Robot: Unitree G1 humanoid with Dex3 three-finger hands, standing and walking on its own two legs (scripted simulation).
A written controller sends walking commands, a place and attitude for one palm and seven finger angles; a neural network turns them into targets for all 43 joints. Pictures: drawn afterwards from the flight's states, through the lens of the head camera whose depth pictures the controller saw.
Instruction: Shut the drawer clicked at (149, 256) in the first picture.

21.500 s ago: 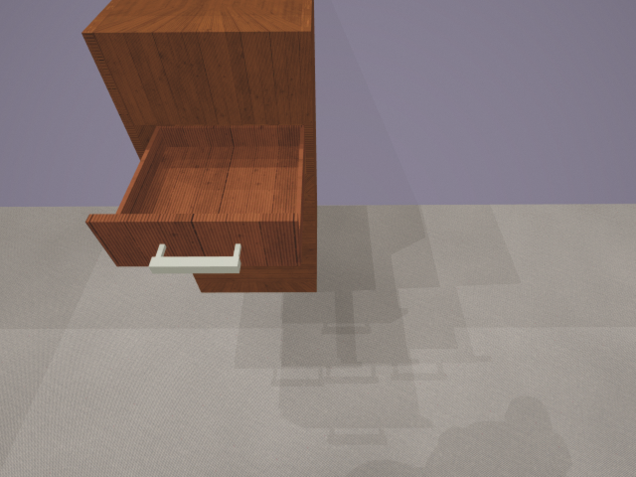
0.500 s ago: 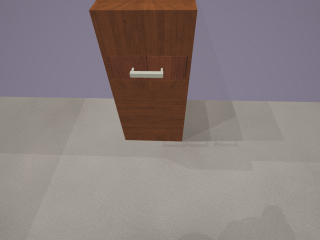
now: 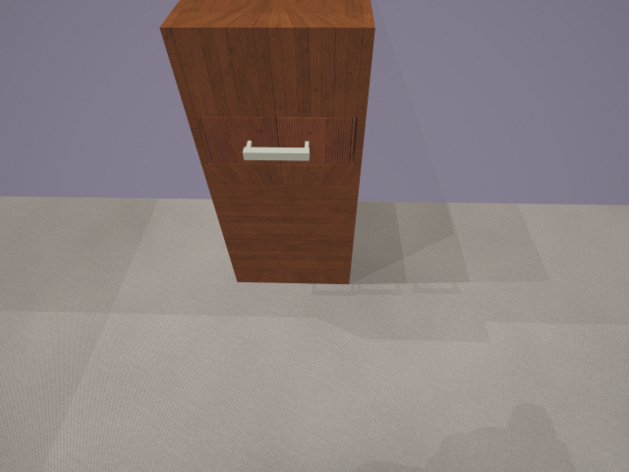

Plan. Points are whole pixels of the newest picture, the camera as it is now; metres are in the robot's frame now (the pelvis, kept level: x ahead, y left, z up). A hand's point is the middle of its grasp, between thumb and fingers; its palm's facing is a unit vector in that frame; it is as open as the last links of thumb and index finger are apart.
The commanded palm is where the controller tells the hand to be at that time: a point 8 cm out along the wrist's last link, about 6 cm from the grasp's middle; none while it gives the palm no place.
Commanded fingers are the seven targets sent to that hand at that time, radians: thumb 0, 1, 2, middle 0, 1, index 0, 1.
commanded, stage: look to check the result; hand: left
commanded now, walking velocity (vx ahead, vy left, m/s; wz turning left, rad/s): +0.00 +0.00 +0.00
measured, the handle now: (277, 149) +0.85 +0.14 -0.12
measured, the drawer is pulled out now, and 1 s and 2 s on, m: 0.00 0.00 0.00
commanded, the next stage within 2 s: stand and wait in 0.52 s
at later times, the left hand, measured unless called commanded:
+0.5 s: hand out of the picture +0.04 +0.18 -0.17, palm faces +0.03 -0.97 -0.25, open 7.4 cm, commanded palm none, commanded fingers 0.00 0.90 0.90 -0.20 -0.30 -0.20 -0.30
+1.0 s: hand out of the picture +0.06 +0.20 -0.16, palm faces +0.01 -0.96 -0.29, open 7.4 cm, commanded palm none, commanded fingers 0.00 0.90 0.90 -0.20 -0.30 -0.20 -0.30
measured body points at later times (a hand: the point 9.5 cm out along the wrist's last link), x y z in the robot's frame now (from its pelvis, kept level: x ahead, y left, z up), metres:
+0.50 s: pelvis +0.01 -0.02 +0.00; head +0.02 -0.03 +0.45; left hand +0.04 +0.23 -0.15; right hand +0.03 -0.26 -0.16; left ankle -0.01 +0.11 -0.75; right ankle +0.00 -0.09 -0.75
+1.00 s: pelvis +0.00 -0.02 +0.00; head +0.02 -0.03 +0.45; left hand +0.06 +0.25 -0.14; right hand +0.02 -0.28 -0.16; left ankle -0.01 +0.11 -0.75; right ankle +0.00 -0.09 -0.75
